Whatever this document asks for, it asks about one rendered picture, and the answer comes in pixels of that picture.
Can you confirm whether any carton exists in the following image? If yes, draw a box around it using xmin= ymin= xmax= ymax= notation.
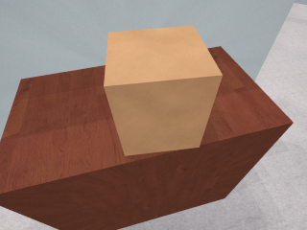
xmin=104 ymin=25 xmax=223 ymax=156

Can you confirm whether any pedestal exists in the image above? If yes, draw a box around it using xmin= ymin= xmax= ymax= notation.
xmin=0 ymin=46 xmax=294 ymax=230

